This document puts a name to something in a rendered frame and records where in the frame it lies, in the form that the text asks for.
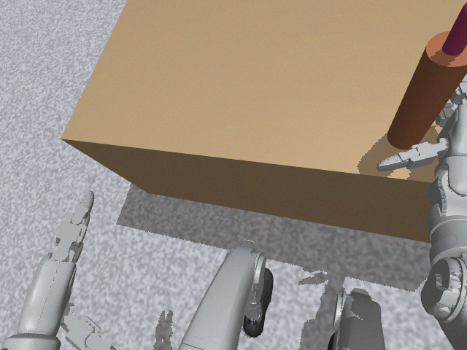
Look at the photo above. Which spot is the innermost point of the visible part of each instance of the right robot arm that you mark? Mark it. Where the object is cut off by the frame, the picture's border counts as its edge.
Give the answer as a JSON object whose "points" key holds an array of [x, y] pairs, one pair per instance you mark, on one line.
{"points": [[444, 294]]}

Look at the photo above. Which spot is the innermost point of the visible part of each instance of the left robot hand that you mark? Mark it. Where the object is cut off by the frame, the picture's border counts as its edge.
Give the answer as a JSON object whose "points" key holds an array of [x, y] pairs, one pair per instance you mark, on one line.
{"points": [[47, 306]]}

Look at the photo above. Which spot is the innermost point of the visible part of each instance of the right robot hand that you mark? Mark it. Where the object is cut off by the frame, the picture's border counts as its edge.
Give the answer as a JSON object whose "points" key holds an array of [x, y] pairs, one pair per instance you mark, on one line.
{"points": [[451, 141]]}

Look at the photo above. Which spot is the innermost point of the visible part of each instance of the left robot arm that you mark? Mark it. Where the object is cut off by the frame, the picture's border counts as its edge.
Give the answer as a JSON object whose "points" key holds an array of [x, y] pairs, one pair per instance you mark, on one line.
{"points": [[31, 342]]}

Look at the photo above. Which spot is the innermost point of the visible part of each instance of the left robot foot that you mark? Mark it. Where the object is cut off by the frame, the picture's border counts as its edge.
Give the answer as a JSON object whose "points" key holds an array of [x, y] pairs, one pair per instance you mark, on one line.
{"points": [[254, 329]]}

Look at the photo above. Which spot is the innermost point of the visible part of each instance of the bottle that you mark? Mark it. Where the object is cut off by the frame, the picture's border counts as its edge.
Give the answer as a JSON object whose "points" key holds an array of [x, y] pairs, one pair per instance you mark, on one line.
{"points": [[441, 69]]}

